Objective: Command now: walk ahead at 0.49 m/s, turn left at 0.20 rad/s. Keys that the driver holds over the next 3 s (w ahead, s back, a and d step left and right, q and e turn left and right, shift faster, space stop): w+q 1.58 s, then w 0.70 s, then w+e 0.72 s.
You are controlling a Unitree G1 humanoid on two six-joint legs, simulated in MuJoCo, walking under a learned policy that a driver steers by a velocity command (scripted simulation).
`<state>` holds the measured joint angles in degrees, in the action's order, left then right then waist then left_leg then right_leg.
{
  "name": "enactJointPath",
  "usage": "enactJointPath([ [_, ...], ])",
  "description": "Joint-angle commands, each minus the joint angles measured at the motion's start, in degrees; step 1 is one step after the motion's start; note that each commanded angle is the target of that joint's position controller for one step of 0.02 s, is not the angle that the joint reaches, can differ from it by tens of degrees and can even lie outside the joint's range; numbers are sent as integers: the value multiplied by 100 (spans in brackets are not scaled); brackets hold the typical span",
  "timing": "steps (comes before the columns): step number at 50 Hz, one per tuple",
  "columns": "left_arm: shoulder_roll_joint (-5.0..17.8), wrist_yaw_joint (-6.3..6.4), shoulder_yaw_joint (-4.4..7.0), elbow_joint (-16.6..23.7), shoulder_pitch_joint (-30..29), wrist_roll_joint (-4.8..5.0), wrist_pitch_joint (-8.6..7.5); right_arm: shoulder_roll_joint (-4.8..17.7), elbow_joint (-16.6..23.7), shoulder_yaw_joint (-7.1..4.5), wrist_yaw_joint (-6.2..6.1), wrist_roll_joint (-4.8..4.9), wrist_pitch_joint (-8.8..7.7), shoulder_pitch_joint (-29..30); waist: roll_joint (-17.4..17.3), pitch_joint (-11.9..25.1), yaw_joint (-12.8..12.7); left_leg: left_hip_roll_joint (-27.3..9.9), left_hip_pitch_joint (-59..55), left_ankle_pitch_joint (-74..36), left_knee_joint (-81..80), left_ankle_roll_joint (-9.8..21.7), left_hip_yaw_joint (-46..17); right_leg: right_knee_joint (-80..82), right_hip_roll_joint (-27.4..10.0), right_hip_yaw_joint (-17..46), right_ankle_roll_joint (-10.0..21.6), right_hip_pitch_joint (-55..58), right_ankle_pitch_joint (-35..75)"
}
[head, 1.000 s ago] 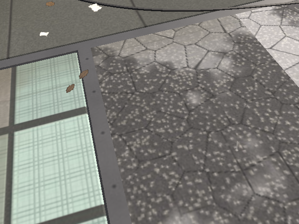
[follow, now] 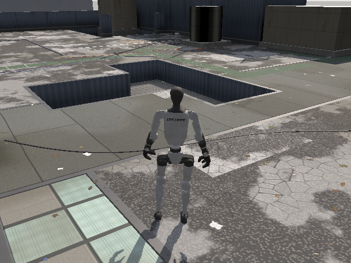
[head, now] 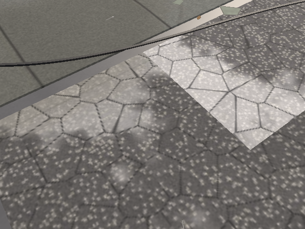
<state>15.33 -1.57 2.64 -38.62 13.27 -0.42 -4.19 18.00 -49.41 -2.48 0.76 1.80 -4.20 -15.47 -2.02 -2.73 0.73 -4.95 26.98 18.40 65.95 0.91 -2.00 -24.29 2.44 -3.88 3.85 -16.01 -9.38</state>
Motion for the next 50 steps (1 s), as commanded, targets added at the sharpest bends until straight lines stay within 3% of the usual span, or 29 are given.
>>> enactJointPath([
  [1,601,16,213,157,-6,-6,-243,282,231,-99,-33,1,129,-309,626,302,51,-340,725,-515,-100,-96,-378,1645,-1624,1280,929,668,789],
  [4,687,82,257,-47,87,-71,-287,257,397,-121,-45,-32,176,149,512,11,-21,-246,1218,-1354,-823,-183,-577,1827,-1575,705,843,736,1043],
  [8,827,158,282,-203,130,-35,-271,157,597,-72,91,-80,94,803,402,-161,-237,-90,1000,-2547,-2220,-138,-176,1946,-1421,-67,603,841,1227],
  [13,992,210,353,-544,619,71,-83,87,1064,-8,257,-77,77,1614,289,-369,-544,15,1423,-2175,-3028,102,171,1581,-1746,-391,519,1987,1823],
  [16,1174,279,403,-571,557,110,86,249,1276,-87,347,-63,95,1541,561,-56,-334,388,966,-1260,-3132,373,636,708,-1826,-606,348,2477,4127],
  [17,1254,318,421,-549,514,115,142,383,1259,-165,344,-57,120,1221,708,225,-130,612,476,-943,-3068,498,811,129,-1805,-671,275,2522,5129],
  [18,1291,351,420,-524,451,114,198,617,1136,-301,312,-38,137,545,729,622,259,845,-434,-875,-3164,665,887,-829,-1697,-764,162,2310,5565],
  [19,1255,391,384,-468,378,118,197,964,926,-493,224,-29,167,-422,533,1110,783,866,-2025,-1181,-3526,923,568,-2203,-1475,-852,-59,1416,4855],
  [20,613,328,177,-228,868,-70,75,1611,862,-660,100,-34,215,-927,-784,1755,530,-619,-4330,-1116,-3464,1766,-1937,-4355,-764,-757,-439,-1012,715],
  [21,440,229,44,-113,833,-22,-165,1557,1021,-593,118,-29,146,-852,-890,2603,418,-1477,-5305,-268,-4506,2580,-4709,-5600,178,541,-551,-2391,-2547],
  [22,919,136,169,25,91,220,-330,1118,1015,-475,124,-80,104,-801,-347,2086,717,-1310,-5029,-185,-4821,2192,-4042,-5703,-214,1084,-416,-3004,-2164],
  [23,915,120,146,151,-199,283,-416,926,1022,-428,114,-71,65,-518,-85,1346,566,-1088,-4210,-487,-4871,1950,-3220,-5263,-466,989,-311,-3075,-1639],
  [24,867,164,150,109,-242,156,-437,760,1087,-376,105,-53,56,-129,289,855,276,-827,-3305,-1071,-4916,1758,-2604,-4701,-692,925,-334,-2806,-1304],
  [25,930,195,201,77,-188,33,-395,581,1178,-317,81,-91,53,146,222,616,69,-631,-2639,-1637,-5032,1674,-2186,-4299,-835,914,-397,-2401,-1070],
  [26,915,187,218,71,-87,-3,-323,534,1268,-293,59,-147,59,274,76,543,-83,-500,-2202,-1945,-5163,1665,-2021,-4144,-882,915,-468,-2069,-929],
  [29,683,201,164,111,-79,-58,-166,698,1260,-347,-30,-125,42,239,18,416,-180,-306,-1474,-2631,-5326,1680,-1516,-3395,-844,710,-752,-1834,-560],
  [32,470,197,66,292,-783,-56,-160,832,1176,-392,-124,-72,84,32,-119,267,64,61,-1116,-2313,-5258,1366,-1100,-1961,-623,620,-871,-1594,647],
  [34,424,147,34,376,-1215,-3,-199,855,1119,-401,-157,-57,132,-173,-232,276,275,141,-1052,-1847,-5172,1205,-1126,-1162,-394,578,-879,-1256,1319],
  [36,530,95,63,456,-1475,73,-240,871,1038,-409,-169,-30,167,-389,-297,273,375,7,-1241,-1500,-5031,1149,-1422,-777,-288,678,-842,-1118,1462],
  [39,781,32,165,463,-1415,101,-309,802,1009,-404,-199,-20,206,-461,-428,298,249,-250,-1786,-1217,-4525,1014,-2002,-414,-295,909,-636,-986,1005],
  [41,906,44,259,318,-854,100,-359,725,1060,-395,-196,-46,232,-318,-543,414,-96,-195,-1813,-1406,-4040,857,-2146,-186,-284,798,-393,-282,676],
  [42,1075,81,346,214,-274,33,-389,491,1107,-311,-174,-77,221,-323,-409,850,-386,110,-1603,-1516,-3226,671,-1918,-141,-537,936,-168,712,595],
  [43,1382,134,418,154,554,-35,-379,128,1209,-175,-158,-195,211,-479,378,1701,-640,539,-889,-379,-1576,446,-1371,-204,-1554,1966,148,2181,153],
  [44,1746,76,509,-68,860,-77,-298,-43,1406,-109,-151,36,156,-1234,2447,2150,-228,1118,1120,1699,132,151,-798,528,-2648,4802,1024,3556,-1491],
  [45,1134,51,379,72,630,37,-281,598,1207,-221,-176,86,169,-1090,1554,1617,-383,651,1703,1353,796,62,-965,781,-2588,4893,886,3224,-2632],
  [46,848,84,299,105,401,54,-244,854,1286,-303,-171,33,199,-461,1019,948,-528,484,1822,801,904,22,-791,808,-2352,3887,653,2582,-2249],
  [47,771,91,254,116,152,-3,-214,786,1335,-305,-180,-31,224,-191,611,622,-438,293,1614,404,796,-21,-646,857,-2110,3149,551,1959,-1343],
  [48,655,102,221,55,12,-21,-195,709,1405,-321,-160,-78,223,-7,586,345,-364,143,1526,154,537,-43,-646,954,-1907,2614,553,1530,-658],
  [50,566,125,198,-32,-53,-30,-229,490,1435,-310,-98,-4,275,-81,873,267,-219,-49,1162,-63,242,-57,-527,1206,-1673,1876,516,1123,-71],
])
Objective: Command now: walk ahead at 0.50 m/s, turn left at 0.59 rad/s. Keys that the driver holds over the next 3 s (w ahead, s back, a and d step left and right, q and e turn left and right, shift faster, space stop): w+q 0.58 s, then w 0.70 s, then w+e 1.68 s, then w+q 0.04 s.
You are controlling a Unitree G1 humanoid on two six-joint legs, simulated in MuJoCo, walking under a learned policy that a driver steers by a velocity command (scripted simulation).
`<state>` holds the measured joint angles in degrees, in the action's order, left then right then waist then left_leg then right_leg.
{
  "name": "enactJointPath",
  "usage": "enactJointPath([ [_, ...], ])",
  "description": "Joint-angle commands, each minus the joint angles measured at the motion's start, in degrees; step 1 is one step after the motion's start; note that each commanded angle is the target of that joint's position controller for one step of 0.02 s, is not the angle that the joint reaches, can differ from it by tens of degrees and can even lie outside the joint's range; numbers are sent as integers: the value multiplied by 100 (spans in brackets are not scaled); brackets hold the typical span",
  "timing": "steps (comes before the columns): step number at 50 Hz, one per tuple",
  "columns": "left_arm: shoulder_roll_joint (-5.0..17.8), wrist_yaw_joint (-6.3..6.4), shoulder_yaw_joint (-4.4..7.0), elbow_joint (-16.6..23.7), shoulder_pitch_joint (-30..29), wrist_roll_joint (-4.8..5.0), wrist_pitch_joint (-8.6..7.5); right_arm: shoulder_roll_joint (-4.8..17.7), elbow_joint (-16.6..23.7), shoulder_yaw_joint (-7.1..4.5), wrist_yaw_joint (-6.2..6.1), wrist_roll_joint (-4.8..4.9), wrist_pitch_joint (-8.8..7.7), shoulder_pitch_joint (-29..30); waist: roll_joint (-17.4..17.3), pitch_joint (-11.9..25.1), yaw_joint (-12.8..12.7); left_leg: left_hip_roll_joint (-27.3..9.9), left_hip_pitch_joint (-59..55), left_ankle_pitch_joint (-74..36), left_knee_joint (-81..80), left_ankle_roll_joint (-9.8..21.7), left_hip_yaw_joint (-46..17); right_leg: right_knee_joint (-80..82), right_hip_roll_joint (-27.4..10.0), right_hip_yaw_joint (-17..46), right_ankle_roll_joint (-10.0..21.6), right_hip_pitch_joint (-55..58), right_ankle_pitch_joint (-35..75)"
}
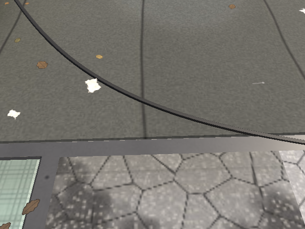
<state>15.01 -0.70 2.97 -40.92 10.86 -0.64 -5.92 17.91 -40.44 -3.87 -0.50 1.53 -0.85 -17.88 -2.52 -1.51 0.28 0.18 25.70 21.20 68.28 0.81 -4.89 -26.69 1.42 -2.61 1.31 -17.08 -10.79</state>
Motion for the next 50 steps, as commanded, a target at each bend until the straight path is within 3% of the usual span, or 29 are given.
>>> enactJointPath([
  [1,607,39,174,140,203,21,-77,386,563,-151,40,31,-28,183,926,113,-160,-589,1306,-373,-100,-66,-161,1541,-1561,1504,824,1171,281],
  [5,879,55,272,-67,276,34,-83,212,754,-87,78,-23,6,591,681,-18,-193,-689,1677,-1006,-956,-179,-84,1771,-1671,797,976,1317,1096],
  [9,1034,86,299,-209,305,62,-5,100,865,-20,217,-21,-77,1170,593,-151,-392,-612,1372,-2091,-2249,-111,266,1786,-1506,-46,801,1427,1521],
  [13,1234,95,354,-412,599,164,108,97,1099,-4,349,-1,-93,1728,571,-337,-523,-477,1212,-2000,-3003,98,607,1638,-1675,-432,676,1901,1940],
  [16,1486,134,433,-438,561,261,212,371,1149,-144,380,-45,-44,1457,795,-20,-173,-32,448,-1185,-3199,445,1006,703,-1729,-745,517,2265,4361],
  [17,1551,152,452,-427,516,290,255,562,1037,-255,364,-47,-15,915,819,300,173,201,-271,-1039,-3305,612,1131,-112,-1670,-860,446,2206,5083],
  [18,1462,173,412,-398,447,303,273,845,779,-432,299,-27,18,-53,670,786,706,404,-1690,-1423,-3655,843,1106,-1324,-1486,-1009,272,1621,4903],
  [19,1078,177,264,-300,612,96,245,1290,584,-587,173,13,87,-864,-144,1276,935,-396,-3442,-1443,-3709,1188,-222,-3152,-1192,-987,25,70,2268],
  [20,424,95,34,54,1040,-46,94,1784,726,-587,181,23,-11,-507,-1369,1906,176,-1713,-4845,-80,-4469,2261,-3642,-4924,7,-156,-234,-2193,-2410],
  [21,994,19,129,105,333,150,-84,1224,826,-437,227,0,-112,-625,-593,2129,681,-1835,-4839,456,-5095,2167,-4097,-5318,-160,845,-151,-2756,-2245],
  [22,1146,-15,167,275,-82,310,-178,993,748,-350,244,-44,-198,-425,-390,1270,632,-1691,-4178,24,-5213,1927,-3309,-5081,-368,773,-50,-3067,-1640],
  [23,1057,25,137,239,-106,225,-225,883,749,-308,241,-36,-239,-94,109,813,357,-1438,-3342,-648,-5211,1754,-2669,-4593,-601,759,-37,-2795,-1160],
  [24,1064,62,161,184,-67,75,-223,747,796,-264,227,-64,-247,245,187,561,129,-1224,-2667,-1333,-5253,1639,-2193,-4128,-745,760,-98,-2431,-889],
  [25,1089,55,185,151,69,39,-164,650,871,-218,201,-134,-256,430,43,502,-53,-1089,-2237,-1797,-5361,1611,-1944,-3945,-840,805,-149,-2079,-697],
  [29,816,70,126,202,-110,-54,29,751,719,-235,67,-99,-290,330,61,286,-116,-827,-1413,-2700,-5556,1643,-1319,-3005,-740,603,-507,-1858,-132],
  [34,485,-42,-36,369,-1096,13,-19,741,386,-201,-27,-76,-263,-120,-134,94,349,-501,-1147,-2077,-5551,1190,-732,-948,-441,430,-544,-1274,1859],
  [37,618,-111,-8,499,-1461,87,-68,777,157,-200,-12,-44,-264,-425,-182,-76,503,-779,-1616,-1824,-5379,1172,-1016,-477,-395,517,-379,-1375,1882],
  [40,767,-163,54,557,-1447,79,-110,781,-4,-210,-35,-55,-198,-554,-294,-129,429,-1113,-2339,-2269,-5020,1098,-1338,-200,-354,545,-114,-1516,1194],
  [42,880,-149,125,456,-969,68,-135,800,-26,-218,-42,-59,-147,-430,-419,43,140,-1073,-2534,-3423,-4532,963,-1310,-12,-192,337,117,-897,744],
  [43,1048,-118,224,278,-311,41,-151,699,-4,-172,-37,-81,-130,-354,-319,514,-197,-772,-2431,-4140,-3743,820,-1063,78,-175,269,311,86,951],
  [44,1319,-91,294,156,638,-28,-157,509,125,-73,-41,-162,-125,-317,59,1404,-596,-438,-1620,-3378,-2275,614,-793,-197,-960,1093,698,1714,1200],
  [45,1705,-111,435,-68,1299,-32,-92,95,113,46,-27,-43,-200,-1132,1687,2234,-425,508,552,-439,-149,100,-263,168,-2135,3595,1639,3821,-91],
  [46,1215,-163,304,-134,1384,147,-77,399,74,29,-18,-24,-260,-992,1635,2049,-542,454,1404,1162,440,92,-648,883,-2293,4644,1590,3884,-1327],
  [47,950,-133,223,-88,1004,178,-49,732,176,-69,3,48,-283,-351,1074,1133,-587,130,1812,739,686,111,-585,1004,-2171,3926,1352,3155,-1692],
  [48,882,-107,179,-6,610,107,-4,719,284,-53,0,9,-304,81,614,620,-468,-150,1734,281,496,122,-280,1125,-1948,3276,1203,2354,-1285],
  [49,782,-100,137,-7,392,57,20,655,344,-62,12,-75,-330,322,471,206,-346,-332,1650,-30,125,101,-163,1297,-1746,2824,1206,1682,-716],
  [50,684,-90,92,-1,290,-1,1,573,324,-75,22,-104,-328,267,590,136,-178,-509,1346,-267,-155,93,-155,1420,-1568,2497,1152,1300,-215],
])
Over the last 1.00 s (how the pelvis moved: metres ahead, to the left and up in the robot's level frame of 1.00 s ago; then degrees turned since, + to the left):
0.58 0.11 0.00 34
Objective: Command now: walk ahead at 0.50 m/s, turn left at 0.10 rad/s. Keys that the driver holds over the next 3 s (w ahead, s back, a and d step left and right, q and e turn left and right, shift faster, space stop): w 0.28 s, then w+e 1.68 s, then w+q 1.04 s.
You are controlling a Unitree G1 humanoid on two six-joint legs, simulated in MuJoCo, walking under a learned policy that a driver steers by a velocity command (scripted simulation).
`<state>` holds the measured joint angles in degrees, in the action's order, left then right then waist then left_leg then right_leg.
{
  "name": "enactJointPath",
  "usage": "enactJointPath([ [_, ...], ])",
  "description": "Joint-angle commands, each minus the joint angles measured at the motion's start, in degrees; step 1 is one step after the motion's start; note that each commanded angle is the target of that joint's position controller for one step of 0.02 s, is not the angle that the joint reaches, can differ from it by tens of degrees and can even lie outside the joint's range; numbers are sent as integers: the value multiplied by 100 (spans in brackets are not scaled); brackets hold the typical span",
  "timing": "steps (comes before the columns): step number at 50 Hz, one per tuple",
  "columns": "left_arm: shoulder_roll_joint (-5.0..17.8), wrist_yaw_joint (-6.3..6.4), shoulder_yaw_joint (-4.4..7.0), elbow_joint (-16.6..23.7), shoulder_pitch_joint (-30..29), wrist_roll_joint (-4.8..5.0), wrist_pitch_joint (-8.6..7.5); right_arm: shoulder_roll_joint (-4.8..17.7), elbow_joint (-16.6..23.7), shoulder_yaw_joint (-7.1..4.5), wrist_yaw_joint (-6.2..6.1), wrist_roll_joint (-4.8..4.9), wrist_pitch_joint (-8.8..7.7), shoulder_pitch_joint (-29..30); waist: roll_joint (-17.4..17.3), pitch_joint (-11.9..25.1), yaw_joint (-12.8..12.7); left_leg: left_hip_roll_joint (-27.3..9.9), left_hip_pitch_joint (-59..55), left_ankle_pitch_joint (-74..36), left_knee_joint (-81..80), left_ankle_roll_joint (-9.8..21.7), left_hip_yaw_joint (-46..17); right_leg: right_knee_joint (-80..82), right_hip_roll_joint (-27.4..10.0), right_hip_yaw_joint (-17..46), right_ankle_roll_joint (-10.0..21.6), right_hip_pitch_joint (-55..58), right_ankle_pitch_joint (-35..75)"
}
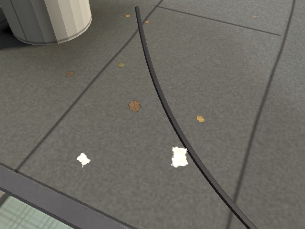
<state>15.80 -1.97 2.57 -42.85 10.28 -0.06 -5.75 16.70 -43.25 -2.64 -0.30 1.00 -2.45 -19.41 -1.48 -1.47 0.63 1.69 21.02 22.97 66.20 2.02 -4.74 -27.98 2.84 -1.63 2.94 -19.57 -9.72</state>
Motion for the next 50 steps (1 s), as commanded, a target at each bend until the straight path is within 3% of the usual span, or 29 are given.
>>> enactJointPath([
  [1,559,34,115,176,305,-61,-27,584,551,-182,13,-39,-148,294,611,152,-124,-712,1591,-542,-134,-62,-119,1664,-1572,2146,983,1352,8],
  [3,636,44,132,94,361,7,-63,400,523,-135,14,-52,-110,255,678,150,-63,-777,1543,-646,-522,-156,25,1827,-1509,1732,1073,1166,616],
  [5,817,76,181,9,456,35,-61,313,649,-86,6,-99,-118,621,569,46,-130,-833,1723,-1100,-1171,-264,113,1975,-1498,1422,1120,1150,1091],
  [9,951,124,204,-152,722,94,15,156,789,-7,80,-80,-206,1381,504,-46,-396,-684,1361,-2447,-2714,-302,313,2016,-1218,759,878,1142,1361],
  [13,1026,141,218,-398,1179,140,112,205,973,-11,184,-5,-262,2009,512,-190,-597,-518,1259,-2727,-3415,-220,362,1870,-1456,788,817,1608,1305],
  [16,1096,184,251,-521,1283,164,223,358,1065,-69,250,-13,-309,2090,562,-197,-440,-424,1074,-2146,-3758,-25,301,1464,-1690,1002,684,2073,1771],
  [17,1165,201,271,-519,1212,165,252,468,1008,-121,246,-25,-328,1827,616,-55,-247,-319,641,-1947,-3856,52,368,1151,-1669,1018,623,2099,2338],
  [18,1171,215,262,-497,1091,167,273,647,834,-224,216,-46,-341,1200,582,317,132,-197,-307,-1987,-4061,188,494,475,-1470,873,500,1939,3025],
  [19,975,218,178,-420,1045,98,263,954,612,-357,155,-101,-339,282,465,1020,554,-522,-1840,-2135,-3852,405,255,-686,-1164,693,313,1258,2722],
  [20,395,198,-6,-215,1442,8,187,1516,528,-492,88,-236,-303,-516,-610,2058,621,-2033,-4192,-1870,-3728,1054,-1686,-2853,-433,303,-71,-760,595],
  [21,314,181,-58,-283,1711,111,104,1286,441,-439,99,-160,-245,-687,-1495,2664,580,-2654,-4623,-883,-4489,1502,-3444,-4062,-61,713,-186,-1813,-2370],
  [22,921,167,123,-241,1292,258,74,890,445,-313,92,-114,-228,-402,-873,1746,638,-2431,-3911,-301,-4727,1245,-2905,-4522,-393,957,-161,-2306,-2148],
  [23,960,166,151,-113,872,284,71,714,453,-251,77,-93,-227,-48,-653,1063,522,-2222,-3139,-370,-4887,1058,-2123,-4462,-646,784,-148,-2408,-1650],
  [24,883,179,159,-75,684,222,100,557,426,-198,92,-111,-251,315,-410,607,338,-1987,-2390,-717,-5137,966,-1580,-4190,-820,710,-187,-2246,-1244],
  [25,823,195,198,-100,715,171,171,395,414,-157,106,-139,-304,573,-497,375,149,-1796,-1877,-1065,-5356,892,-1120,-3947,-979,747,-215,-1987,-937],
  [27,553,196,175,-180,954,186,325,347,333,-176,122,-174,-395,820,-517,214,-81,-1664,-1270,-1568,-5708,895,-520,-3836,-1067,726,-300,-1538,-625],
  [30,445,216,185,-31,704,154,438,482,155,-241,87,-206,-475,856,-273,-11,-157,-1667,-1146,-2254,-5917,941,155,-3437,-1104,813,-407,-1834,-39],
  [35,269,45,108,242,-110,123,359,723,-57,-303,-13,-174,-403,667,-77,-212,110,-1497,-1424,-2658,-5976,779,1094,-1754,-992,438,-350,-1764,1314],
  [40,280,-117,75,683,-899,120,364,952,-324,-394,-37,-33,-206,211,-8,-436,365,-1815,-2449,-3162,-5635,671,1390,-937,-871,82,-77,-2060,899],
  [43,506,-167,194,801,-656,114,401,1168,-324,-458,-81,34,-68,305,-271,-73,59,-1842,-2814,-5560,-4651,479,1627,-863,-419,-371,236,-1348,33],
  [44,680,-156,299,712,-148,128,419,1224,-305,-473,-102,47,-15,363,-332,243,-253,-1772,-2751,-6311,-3863,398,1713,-836,-171,-516,384,-667,-179],
  [45,963,-96,475,494,742,143,432,1181,-277,-444,-120,68,12,454,-224,703,-757,-1556,-2261,-6206,-2666,213,1860,-453,77,-519,599,642,138],
  [46,1487,35,674,308,1594,158,502,916,-177,-333,-130,-74,-37,323,476,1237,-1046,-1276,-813,-4237,-876,-64,1869,-293,-607,722,951,2396,226],
  [47,1977,46,705,393,1291,188,438,126,126,-86,-40,-239,-206,-167,1736,1703,-291,7,1675,1007,950,-397,1128,388,-1935,4058,2030,4030,-827],
  [48,1463,10,554,542,1430,150,348,621,167,-152,49,-26,-424,479,970,2130,-759,-71,2269,1106,1404,-278,-53,1061,-2171,4803,2050,4229,-1254],
  [49,1192,-1,472,499,1240,105,268,818,344,-205,93,160,-537,968,747,1327,-777,-320,2652,541,1230,-141,-45,1159,-2026,3984,1783,3680,-818],
  [50,1065,5,432,525,912,123,229,745,331,-180,61,87,-597,1022,292,856,-516,-567,2449,53,731,-86,-27,1134,-1764,3297,1588,2863,-216],
])
Over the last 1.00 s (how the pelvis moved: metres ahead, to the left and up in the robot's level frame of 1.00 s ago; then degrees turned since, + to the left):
0.56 0.13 0.00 27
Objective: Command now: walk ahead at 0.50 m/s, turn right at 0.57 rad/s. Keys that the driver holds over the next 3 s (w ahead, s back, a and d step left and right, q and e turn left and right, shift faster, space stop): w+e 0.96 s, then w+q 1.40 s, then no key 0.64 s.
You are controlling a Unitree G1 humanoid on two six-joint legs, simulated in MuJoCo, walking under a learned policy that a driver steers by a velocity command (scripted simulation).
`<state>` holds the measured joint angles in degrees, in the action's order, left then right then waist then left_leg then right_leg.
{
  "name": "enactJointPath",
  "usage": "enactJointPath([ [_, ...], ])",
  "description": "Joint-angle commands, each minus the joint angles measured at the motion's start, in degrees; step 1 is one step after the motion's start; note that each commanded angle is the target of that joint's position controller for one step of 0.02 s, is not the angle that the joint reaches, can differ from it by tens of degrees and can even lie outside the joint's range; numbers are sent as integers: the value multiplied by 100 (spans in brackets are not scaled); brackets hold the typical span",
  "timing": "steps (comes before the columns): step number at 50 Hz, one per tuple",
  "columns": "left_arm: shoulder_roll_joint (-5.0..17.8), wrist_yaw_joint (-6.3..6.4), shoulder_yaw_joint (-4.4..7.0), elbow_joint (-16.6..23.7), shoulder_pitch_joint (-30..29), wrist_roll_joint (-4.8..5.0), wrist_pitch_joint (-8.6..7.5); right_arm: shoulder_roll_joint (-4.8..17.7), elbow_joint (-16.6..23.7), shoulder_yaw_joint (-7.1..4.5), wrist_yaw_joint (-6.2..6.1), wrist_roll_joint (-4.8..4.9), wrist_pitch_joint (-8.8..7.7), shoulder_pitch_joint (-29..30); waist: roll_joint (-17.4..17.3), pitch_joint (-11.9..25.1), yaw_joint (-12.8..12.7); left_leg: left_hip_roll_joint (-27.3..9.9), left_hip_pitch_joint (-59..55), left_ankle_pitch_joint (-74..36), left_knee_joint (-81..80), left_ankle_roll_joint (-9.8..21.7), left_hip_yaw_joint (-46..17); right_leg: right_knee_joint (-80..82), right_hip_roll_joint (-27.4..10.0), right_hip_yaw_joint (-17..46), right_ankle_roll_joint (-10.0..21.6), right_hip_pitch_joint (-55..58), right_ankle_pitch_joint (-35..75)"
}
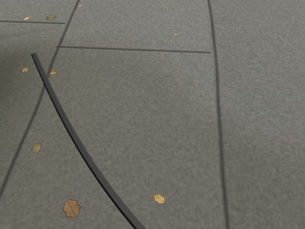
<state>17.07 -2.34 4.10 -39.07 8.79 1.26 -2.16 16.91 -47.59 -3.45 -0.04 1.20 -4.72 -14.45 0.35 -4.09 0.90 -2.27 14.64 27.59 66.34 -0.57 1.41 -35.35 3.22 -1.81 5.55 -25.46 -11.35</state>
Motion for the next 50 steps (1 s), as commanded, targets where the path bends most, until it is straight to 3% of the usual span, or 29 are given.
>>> enactJointPath([
  [1,763,60,228,219,694,-29,-134,749,701,-133,-5,-85,-370,509,1,833,-313,-331,2717,-682,220,129,-628,1920,-1590,2800,1197,2723,593],
  [2,635,90,174,328,493,-105,-141,783,668,-165,-2,-133,-309,385,119,771,-123,-434,2322,-875,4,86,-677,2038,-1458,2530,1170,2258,1057],
  [3,633,109,172,369,426,-117,-147,754,671,-173,4,-156,-239,314,155,740,-38,-437,2129,-959,-205,3,-655,2145,-1393,2423,1191,1988,1324],
  [5,737,173,198,343,486,-74,-167,586,696,-137,-3,-206,-130,347,113,635,14,-389,2010,-1185,-723,-194,-518,2246,-1270,2051,1209,1548,1789],
  [10,926,319,263,202,851,-16,-95,281,984,13,48,-177,-122,1408,363,372,-369,18,1543,-3028,-2933,-390,-384,2197,-778,1513,772,989,1094],
  [12,959,325,279,111,1066,5,-69,346,1082,5,93,-105,-155,1691,424,356,-494,152,1306,-3333,-3340,-372,-421,2126,-860,1722,687,1024,733],
  [15,872,348,272,33,1194,34,-31,585,1134,-77,146,-66,-219,1723,528,371,-438,163,1205,-3016,-3759,-221,-656,1667,-1075,2233,577,1527,408],
  [17,865,363,284,48,1104,9,2,717,1075,-147,153,-57,-274,1422,701,410,-239,171,858,-2511,-3859,-43,-629,1296,-1158,2508,478,1699,529],
  [18,753,358,248,76,1034,-3,17,790,949,-210,129,-76,-300,980,712,569,2,196,260,-2464,-4060,93,-523,927,-989,2470,356,1639,713],
  [19,474,334,143,132,1033,-40,7,984,852,-294,92,-162,-332,335,510,1122,313,-225,-865,-2325,-4024,352,-829,-92,-667,2186,163,1337,676],
  [20,92,329,26,260,1530,-21,-18,1438,784,-400,48,-282,-317,-395,-637,2025,323,-1485,-2890,-1557,-4133,998,-2589,-1994,26,1466,-234,-160,-683],
  [21,213,337,-12,369,1866,91,-56,1431,603,-421,109,-183,-234,-689,-2048,2312,208,-2220,-3497,108,-4827,1517,-4765,-3348,109,1156,-393,-1540,-2367],
  [22,758,341,115,257,1571,128,-41,922,719,-285,109,-105,-209,-383,-1245,1545,312,-2053,-2909,901,-5048,1328,-4380,-3890,-244,1293,-441,-1986,-1938],
  [23,897,339,158,326,1076,73,-6,710,763,-220,82,-116,-154,-120,-805,982,342,-1839,-2231,399,-5055,1111,-3468,-3964,-437,1064,-460,-2011,-1490],
  [24,841,331,165,378,841,11,10,584,753,-168,72,-156,-125,128,-548,613,242,-1591,-1575,-380,-5159,1038,-2760,-3751,-616,976,-479,-1838,-1133],
  [25,767,311,185,406,754,-13,29,454,715,-124,55,-185,-121,267,-600,433,129,-1398,-1167,-928,-5278,990,-2258,-3491,-786,982,-476,-1657,-892],
  [27,530,261,154,418,827,44,90,420,633,-120,37,-182,-159,322,-760,357,17,-1219,-778,-1501,-5533,991,-1583,-3248,-939,850,-492,-1343,-672],
  [31,330,240,92,605,484,9,131,675,448,-211,21,-162,-208,207,-476,265,37,-1311,-906,-2472,-5785,1176,-789,-2523,-1029,800,-616,-1687,-16],
  [36,171,71,6,766,-256,5,38,867,297,-237,-11,-125,-109,76,-362,93,302,-1133,-1140,-3104,-5784,977,240,-950,-924,362,-561,-1397,1250],
  [40,170,-68,-11,1011,-786,28,33,1067,126,-291,-12,-23,21,-235,-349,-103,422,-1336,-1710,-3576,-5601,863,570,-236,-798,48,-356,-1313,1000],
  [42,331,-100,66,1069,-689,1,51,1224,115,-339,-33,38,94,-209,-481,53,225,-1380,-1979,-5161,-5065,752,785,-72,-529,-210,-140,-887,444],
  [43,466,-95,138,1037,-429,-21,77,1324,125,-372,-58,68,131,-193,-601,278,27,-1370,-2059,-6190,-4539,695,890,-66,-315,-372,-8,-445,134],
  [44,673,-74,260,892,201,-21,101,1371,144,-385,-80,90,175,-140,-592,637,-366,-1285,-1941,-6820,-3627,609,1017,101,-73,-488,169,391,80],
  [45,986,5,449,617,1202,-2,139,1243,173,-330,-105,81,182,-106,-412,1139,-895,-1083,-1203,-6429,-2322,413,1143,436,82,-370,405,1928,453],
  [46,1467,137,560,466,1797,52,202,651,299,-131,-81,-216,141,-371,791,1633,-848,-671,535,-2550,-430,167,1113,356,-1080,1374,798,3671,788],
  [47,1787,99,535,706,1465,58,96,339,659,30,1,-203,-46,-552,1668,2511,-372,488,2546,745,1295,-64,42,1417,-2249,4789,1996,4995,-787],
  [48,1226,43,390,717,1513,21,8,949,713,-108,80,13,-221,168,708,2327,-819,147,3177,340,1480,41,-715,1869,-2183,4591,1674,4808,-1162],
  [49,957,47,291,614,1327,-29,-59,953,771,-96,123,165,-297,381,533,1550,-703,-114,3294,-193,1136,164,-578,1897,-2052,3662,1407,4069,-773],
  [50,781,50,221,614,943,-48,-100,831,664,-61,87,93,-298,333,-16,1089,-411,-404,2953,-631,629,155,-536,1896,-1835,2953,1190,3169,-12],
])
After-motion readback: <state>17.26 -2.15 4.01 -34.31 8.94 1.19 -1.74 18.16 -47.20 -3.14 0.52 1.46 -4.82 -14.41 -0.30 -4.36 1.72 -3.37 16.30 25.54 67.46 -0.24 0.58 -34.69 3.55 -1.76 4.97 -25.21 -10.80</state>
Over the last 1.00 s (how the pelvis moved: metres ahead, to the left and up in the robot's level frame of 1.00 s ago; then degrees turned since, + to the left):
0.54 -0.03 -0.01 -21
